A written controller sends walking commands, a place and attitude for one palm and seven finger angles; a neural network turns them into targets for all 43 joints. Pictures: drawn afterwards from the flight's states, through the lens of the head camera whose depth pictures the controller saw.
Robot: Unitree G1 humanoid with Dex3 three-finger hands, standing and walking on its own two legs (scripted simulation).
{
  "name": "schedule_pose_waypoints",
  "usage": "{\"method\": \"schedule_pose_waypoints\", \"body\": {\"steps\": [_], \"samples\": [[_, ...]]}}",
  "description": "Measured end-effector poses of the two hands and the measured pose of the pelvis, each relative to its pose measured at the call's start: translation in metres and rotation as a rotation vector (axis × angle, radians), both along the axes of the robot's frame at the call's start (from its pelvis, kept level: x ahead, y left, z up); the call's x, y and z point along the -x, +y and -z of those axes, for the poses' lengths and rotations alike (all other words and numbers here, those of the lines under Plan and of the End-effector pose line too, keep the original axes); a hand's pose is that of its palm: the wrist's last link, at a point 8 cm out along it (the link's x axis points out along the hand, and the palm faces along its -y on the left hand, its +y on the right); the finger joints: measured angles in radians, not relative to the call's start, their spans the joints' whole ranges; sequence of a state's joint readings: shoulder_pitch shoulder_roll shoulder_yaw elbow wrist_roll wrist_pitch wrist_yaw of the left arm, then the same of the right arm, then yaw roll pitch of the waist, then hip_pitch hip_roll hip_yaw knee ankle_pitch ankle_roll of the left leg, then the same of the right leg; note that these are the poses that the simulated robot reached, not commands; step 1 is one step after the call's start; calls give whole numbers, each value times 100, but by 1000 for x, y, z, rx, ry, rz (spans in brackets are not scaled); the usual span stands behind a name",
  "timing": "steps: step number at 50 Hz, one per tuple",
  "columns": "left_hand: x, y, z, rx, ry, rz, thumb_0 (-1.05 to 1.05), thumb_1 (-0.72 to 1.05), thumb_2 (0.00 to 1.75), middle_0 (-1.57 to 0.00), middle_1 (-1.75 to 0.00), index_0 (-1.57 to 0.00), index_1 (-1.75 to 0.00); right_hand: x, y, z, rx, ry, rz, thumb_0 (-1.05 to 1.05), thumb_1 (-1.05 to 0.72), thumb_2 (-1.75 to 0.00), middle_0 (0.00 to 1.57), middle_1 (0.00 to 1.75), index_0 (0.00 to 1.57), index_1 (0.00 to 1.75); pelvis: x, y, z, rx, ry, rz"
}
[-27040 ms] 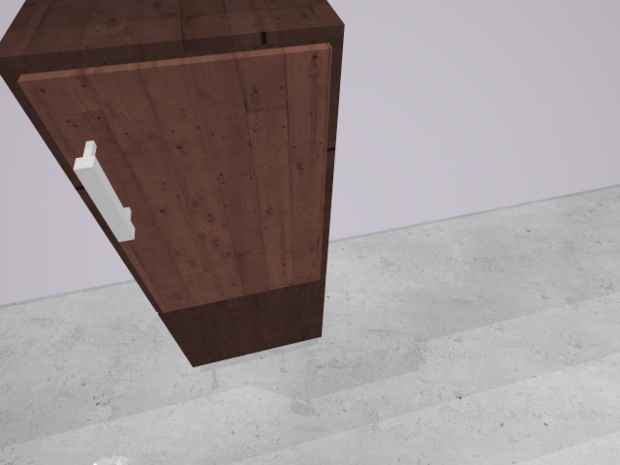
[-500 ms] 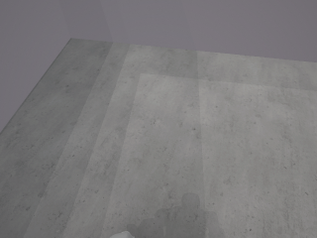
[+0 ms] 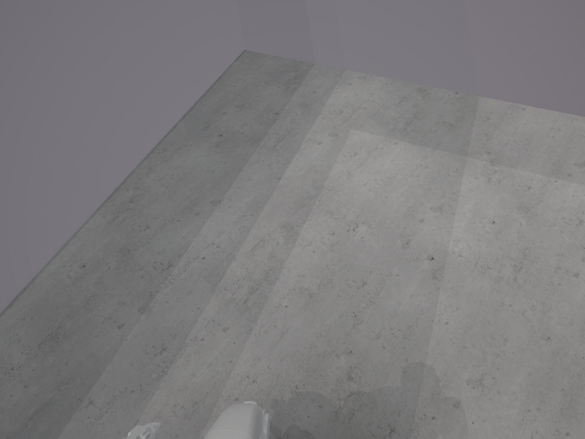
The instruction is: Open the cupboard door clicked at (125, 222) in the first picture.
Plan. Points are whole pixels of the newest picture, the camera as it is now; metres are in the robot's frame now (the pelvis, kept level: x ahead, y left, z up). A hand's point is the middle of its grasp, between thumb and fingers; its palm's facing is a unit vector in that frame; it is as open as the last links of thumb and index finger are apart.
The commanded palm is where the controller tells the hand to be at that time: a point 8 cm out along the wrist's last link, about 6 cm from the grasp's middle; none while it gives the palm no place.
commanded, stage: turn to face it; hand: left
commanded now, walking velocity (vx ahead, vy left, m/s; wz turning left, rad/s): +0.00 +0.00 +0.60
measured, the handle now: out of the picture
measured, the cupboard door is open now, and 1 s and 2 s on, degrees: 43 43 43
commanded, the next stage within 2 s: none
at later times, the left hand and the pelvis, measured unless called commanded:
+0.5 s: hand out of the picture +0.06 +0.23 -0.16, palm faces +0.32 -0.91 -0.27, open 7.4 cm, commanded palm none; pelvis +0.03 -0.01 +0.00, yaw +18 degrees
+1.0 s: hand out of the picture -0.03 +0.18 -0.19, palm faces +0.62 -0.75 -0.23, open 7.3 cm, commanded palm none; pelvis +0.06 -0.01 -0.02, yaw +38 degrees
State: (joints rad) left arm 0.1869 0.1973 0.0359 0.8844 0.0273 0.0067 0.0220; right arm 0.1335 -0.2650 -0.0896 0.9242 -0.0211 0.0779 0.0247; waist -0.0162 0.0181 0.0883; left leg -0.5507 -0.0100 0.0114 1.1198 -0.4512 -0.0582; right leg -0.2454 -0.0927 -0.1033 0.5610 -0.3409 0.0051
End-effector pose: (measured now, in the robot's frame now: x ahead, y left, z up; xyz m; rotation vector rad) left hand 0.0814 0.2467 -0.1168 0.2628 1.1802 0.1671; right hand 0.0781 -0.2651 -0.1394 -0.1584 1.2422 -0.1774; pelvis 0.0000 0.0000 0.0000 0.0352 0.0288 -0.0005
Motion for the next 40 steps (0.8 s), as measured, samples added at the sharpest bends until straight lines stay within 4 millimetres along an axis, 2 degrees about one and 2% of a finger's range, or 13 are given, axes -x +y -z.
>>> {"method": "schedule_pose_waypoints", "body": {"steps": [4,7,11,13,16,21,26,29,31,34,40], "samples": [[27,-7,4,28,49,-73,1,91,90,-20,-30,-20,-30,-34,2,-9,3,-12,-79,1,-91,-90,20,30,20,30,-8,-5,-4,-16,-3,-61],[49,-6,13,50,82,-136,1,91,90,-20,-30,-20,-30,-63,12,-12,13,-28,-155,1,-91,-90,20,30,20,30,-13,-3,-2,-13,-3,-106],[77,8,33,75,125,-224,1,91,90,-21,-30,-20,-30,-104,33,-11,40,-94,-256,1,-91,-90,20,30,20,30,-20,8,12,11,-1,-164],[85,16,40,72,150,-258,1,91,90,-21,-30,-20,-30,-117,42,-12,50,-126,-289,1,-91,-90,20,30,20,30,-19,10,16,14,-6,-191],[83,26,37,56,143,-302,1,91,90,-20,-30,-20,-30,-121,49,-18,61,-128,-323,1,-90,-90,20,30,20,30,-21,9,12,27,-12,-224],[60,31,20,40,49,-338,1,91,90,-20,-30,-20,-30,-117,50,-19,53,-73,-361,1,-90,-90,20,30,20,30,-27,3,2,40,-14,-275],[36,22,7,12,-26,-352,1,91,90,-20,-30,-19,-30,-116,39,-8,24,-18,-379,1,-90,-89,20,30,20,30,-37,-13,2,43,-8,-333],[27,10,5,-17,-70,-366,1,91,90,-20,-30,-20,-30,-123,27,6,4,7,-387,1,-90,-89,20,30,21,30,-47,-27,9,28,1,-374],[28,0,2,-30,-80,-381,1,91,90,-20,-30,-20,-30,-129,20,12,-1,25,-398,1,-90,-90,20,30,20,30,-50,-34,10,24,-4,-401],[38,-17,-2,-19,-59,-420,1,91,90,-20,-30,-20,-30,-142,17,9,0,45,-427,1,-90,-90,20,30,20,30,-55,-37,4,10,-10,-444],[66,-44,3,42,-7,-522,1,91,90,-20,-30,-20,-30,-173,33,-4,2,47,-519,1,-91,-90,20,30,20,30,-64,-39,-4,-10,-9,-535]]}}
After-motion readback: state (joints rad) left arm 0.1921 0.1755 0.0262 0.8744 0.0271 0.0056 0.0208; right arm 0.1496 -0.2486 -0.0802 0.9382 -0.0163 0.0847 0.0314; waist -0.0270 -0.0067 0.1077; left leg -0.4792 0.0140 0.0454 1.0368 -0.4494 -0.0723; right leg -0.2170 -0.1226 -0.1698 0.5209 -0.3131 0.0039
